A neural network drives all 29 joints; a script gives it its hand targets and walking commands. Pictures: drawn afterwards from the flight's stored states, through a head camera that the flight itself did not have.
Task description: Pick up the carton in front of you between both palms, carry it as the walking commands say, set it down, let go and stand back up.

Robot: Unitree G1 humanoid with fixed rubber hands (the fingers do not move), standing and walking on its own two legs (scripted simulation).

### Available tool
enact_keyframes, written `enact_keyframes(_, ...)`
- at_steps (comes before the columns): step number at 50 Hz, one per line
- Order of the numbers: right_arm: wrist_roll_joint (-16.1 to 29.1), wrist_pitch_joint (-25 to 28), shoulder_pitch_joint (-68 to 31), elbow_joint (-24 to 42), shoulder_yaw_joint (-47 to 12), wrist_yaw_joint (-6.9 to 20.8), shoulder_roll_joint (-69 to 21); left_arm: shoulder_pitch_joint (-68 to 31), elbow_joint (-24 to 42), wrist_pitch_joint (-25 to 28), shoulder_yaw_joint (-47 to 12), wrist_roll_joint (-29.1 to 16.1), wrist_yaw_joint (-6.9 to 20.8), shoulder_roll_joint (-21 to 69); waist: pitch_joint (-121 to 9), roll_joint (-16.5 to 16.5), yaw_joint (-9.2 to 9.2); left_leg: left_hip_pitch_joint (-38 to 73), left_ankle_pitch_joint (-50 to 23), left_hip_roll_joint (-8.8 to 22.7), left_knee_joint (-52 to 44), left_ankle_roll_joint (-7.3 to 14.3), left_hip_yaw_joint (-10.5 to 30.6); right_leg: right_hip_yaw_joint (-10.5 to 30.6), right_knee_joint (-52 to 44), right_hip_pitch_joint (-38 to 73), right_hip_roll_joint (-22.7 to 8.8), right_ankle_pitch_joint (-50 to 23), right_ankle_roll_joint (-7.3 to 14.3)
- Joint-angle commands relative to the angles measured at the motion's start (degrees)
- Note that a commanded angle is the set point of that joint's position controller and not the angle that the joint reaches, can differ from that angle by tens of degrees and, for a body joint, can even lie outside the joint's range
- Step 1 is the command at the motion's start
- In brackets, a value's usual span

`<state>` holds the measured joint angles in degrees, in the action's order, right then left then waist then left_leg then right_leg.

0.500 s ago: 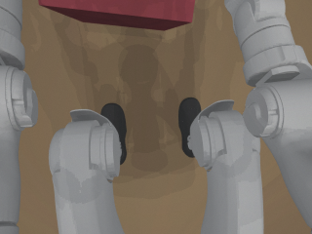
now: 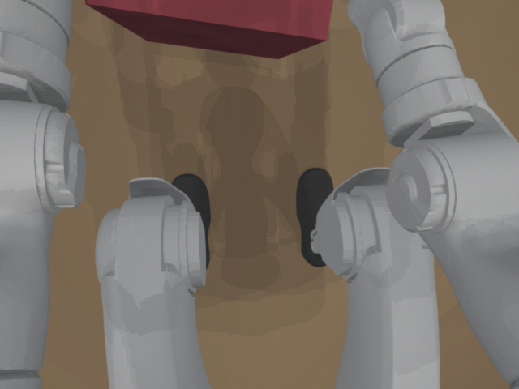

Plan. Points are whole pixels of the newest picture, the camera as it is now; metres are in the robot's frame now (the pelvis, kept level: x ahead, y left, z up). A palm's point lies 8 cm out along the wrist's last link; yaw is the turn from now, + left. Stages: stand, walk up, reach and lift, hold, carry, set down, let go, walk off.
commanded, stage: reach and lift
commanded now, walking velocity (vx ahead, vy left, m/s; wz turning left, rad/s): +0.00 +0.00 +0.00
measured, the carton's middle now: out of the picture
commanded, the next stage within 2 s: none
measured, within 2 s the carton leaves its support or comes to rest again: leaves its support in 0.26 s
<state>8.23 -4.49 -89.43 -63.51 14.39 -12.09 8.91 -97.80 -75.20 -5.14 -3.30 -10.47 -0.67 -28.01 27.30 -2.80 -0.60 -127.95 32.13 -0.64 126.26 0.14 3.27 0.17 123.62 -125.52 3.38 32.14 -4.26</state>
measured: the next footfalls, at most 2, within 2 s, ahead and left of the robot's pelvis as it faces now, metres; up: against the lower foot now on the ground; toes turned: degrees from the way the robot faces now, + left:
none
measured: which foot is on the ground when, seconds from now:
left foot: down 0.00-1.00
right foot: down 0.00-1.00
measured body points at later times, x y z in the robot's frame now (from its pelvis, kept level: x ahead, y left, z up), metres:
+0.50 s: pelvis +0.01 -0.01 +0.02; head +0.33 +0.06 +0.33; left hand +0.55 +0.21 -0.09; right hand +0.55 -0.09 -0.09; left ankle +0.11 +0.12 -0.34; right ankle +0.13 -0.14 -0.34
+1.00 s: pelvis +0.01 -0.01 +0.13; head +0.27 +0.04 +0.50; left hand +0.51 +0.20 +0.07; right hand +0.52 -0.10 +0.07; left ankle +0.11 +0.12 -0.34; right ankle +0.13 -0.14 -0.34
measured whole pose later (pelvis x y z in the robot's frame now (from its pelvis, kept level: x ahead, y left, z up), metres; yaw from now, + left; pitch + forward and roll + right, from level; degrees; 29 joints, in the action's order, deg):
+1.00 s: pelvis +0.01 -0.01 +0.13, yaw +5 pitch +42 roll -2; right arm -11.2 -22.6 -57.3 -32.6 30.3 -6.3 -5.4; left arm -62.3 -41.0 -23.7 23.0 13.6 1.5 -4.6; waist -8.4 -2.3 0.0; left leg -113.4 26.4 -2.9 97.4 -1.8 3.7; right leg 3.8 97.5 -111.7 5.0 28.3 -3.8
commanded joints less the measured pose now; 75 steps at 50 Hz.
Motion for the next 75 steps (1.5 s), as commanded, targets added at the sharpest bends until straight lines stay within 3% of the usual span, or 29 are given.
enact_keyframes(1,-3.7,-1.2,-23.7,7.6,-4.9,8.9,-29.2,-23.5,7.3,-1.2,-4.2,1.3,9.3,35.6,-64.2,7.6,-1.39,30.7,-12.8,-2.7,-10.6,-0.2,-2.1,-5.6,-5.8,29.8,4.6,-14.0,1.6)
enact_keyframes(4,-6.0,-4.0,-25.7,9.6,-4.8,15.0,-42.7,-19.4,10.7,-3.6,-1.8,3.7,15.2,51.1,-61.4,6.7,-0.27,28.2,-13.5,-4.1,-9.9,0.5,-3.1,-6.4,-4.5,26.1,5.6,-13.3,2.3)
enact_keyframes(7,-5.9,-5.2,-24.4,11.5,-5.1,17.5,-48.4,-16.6,13.6,-5.0,-0.8,4.3,17.0,56.6,-62.0,5.7,0.54,28.2,-16.0,-4.4,-9.5,0.7,-3.8,-7.0,-4.2,23.9,5.8,-14.4,2.7)
enact_keyframes(12,-1.2,-5.9,-24.7,15.5,-9.7,17.8,-55.2,-18.8,22.3,-5.5,-4.6,1.5,16.7,62.4,-76.4,5.4,0.93,35.6,-24.3,-4.4,-8.7,0.4,-4.4,-7.6,-3.3,26.3,5.9,-20.8,3.0)
enact_keyframes(16,2.7,-7.0,-25.7,22.1,-16.0,17.1,-60.6,-21.6,34.7,-6.3,-9.0,-0.5,14.8,66.9,-98.1,8.6,2.01,51.9,-36.2,-5.0,-8.9,0.0,-4.7,-8.3,-3.9,28.0,6.4,-26.7,2.7)
enact_keyframes(19,3.4,-9.1,-28.0,29.0,-19.6,17.3,-63.2,-18.9,39.2,-9.1,-9.9,0.6,13.6,70.5,-110.2,10.9,2.88,63.3,-42.6,-5.7,-10.0,-0.2,-4.6,-8.5,-6.3,25.1,7.0,-26.3,1.9)
enact_keyframes(21,3.2,-10.0,-29.1,32.6,-22.2,17.1,-64.1,-15.1,39.4,-10.6,-9.9,2.1,12.4,73.6,-111.7,10.5,3.78,64.0,-41.5,-6.2,-12.0,-0.4,-5.2,-8.4,-8.4,23.9,7.5,-24.3,1.3)
enact_keyframes(24,0.5,-11.1,-27.9,33.8,-22.1,17.1,-64.3,-9.8,35.9,-12.6,-7.6,5.1,12.0,76.9,-105.1,8.8,3.57,55.6,-32.1,-6.8,-16.7,-0.8,-6.4,-8.4,-12.5,24.9,8.0,-18.9,1.1)
enact_keyframes(28,-8.2,-13.4,-21.8,25.3,-13.1,17.0,-63.5,-6.6,27.4,-14.5,-0.7,10.6,13.8,79.0,-88.1,7.7,-0.07,38.0,-12.3,-7.3,-23.8,-0.8,-7.4,-7.6,-19.1,26.7,8.2,-8.0,2.1)
enact_keyframes(30,-12.5,-14.4,-19.3,21.1,-7.8,17.2,-62.5,-6.2,24.0,-15.3,3.5,13.7,14.8,78.5,-81.7,8.0,-1.56,33.9,-6.2,-7.4,-26.6,-0.7,-7.5,-7.1,-22.2,26.3,8.0,-4.3,2.6)
enact_keyframes(32,-15.1,-14.7,-18.4,19.5,-4.8,17.6,-62.4,-5.6,22.3,-15.5,6.7,16.0,15.6,78.2,-79.6,8.1,-1.74,33.4,-3.8,-7.5,-28.9,-0.5,-7.2,-6.7,-24.4,26.7,7.8,-3.0,2.9)
enact_keyframes(37,-15.0,-15.2,-19.6,20.8,-6.2,19.2,-66.0,-4.5,21.7,-15.4,10.3,18.7,16.1,78.4,-85.2,5.3,1.2,38.8,-5.9,-7.9,-32.7,-0.1,-7.5,-6.3,-28.5,30.8,7.7,-4.3,2.2)
enact_keyframes(43,-11.6,-16.6,-17.5,25.1,-13.5,20.4,-70.8,-3.2,27.8,-16.3,5.6,16.9,16.1,81.8,-96.9,2.8,2.95,48.0,-11.9,-8.3,-36.0,0.0,-8.1,-6.1,-32.7,39.2,8.1,-9.0,1.3)
enact_keyframes(48,-9.3,-17.8,-12.1,28.4,-18.9,21.3,-73.5,0.6,33.3,-17.6,-0.6,13.7,16.2,86.5,-101.7,3.7,2.42,56.1,-17.2,-8.4,-38.9,-0.7,-7.7,-5.6,-35.8,44.2,8.0,-13.1,1.2)
enact_keyframes(53,-8.7,-17.8,-5.0,28.7,-21.4,21.9,-74.6,6.0,35.9,-18.0,-4.6,12.2,15.8,89.8,-98.5,5.4,1.34,61.2,-19.5,-8.6,-42.7,-1.5,-6.9,-4.7,-39.5,47.0,7.8,-15.0,1.7)
enact_keyframes(59,-9.5,-17.1,2.7,27.1,-21.5,22.4,-75.4,13.1,35.5,-17.4,-5.1,12.9,14.6,91.7,-90.8,6.1,0.87,66.0,-19.2,-8.8,-48.5,-1.6,-5.4,-3.4,-45.1,50.2,7.7,-14.5,2.4)
enact_keyframes(75,-11.9,-16.0,19.5,27.4,-23.8,23.3,-77.5,28.3,38.1,-15.5,-6.8,14.9,13.6,94.4,-77.5,3.7,0.96,83.9,-20.4,-8.2,-65.6,-0.5,-1.9,0.4,-63.1,69.6,6.3,-16.3,3.3)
